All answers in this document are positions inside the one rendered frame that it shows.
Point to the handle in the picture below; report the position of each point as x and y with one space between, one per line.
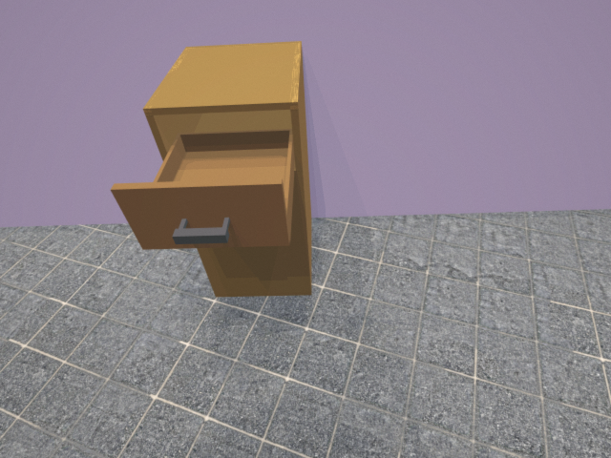
185 235

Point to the cabinet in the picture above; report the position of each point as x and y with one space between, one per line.
244 87

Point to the drawer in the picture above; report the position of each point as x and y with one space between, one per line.
247 176

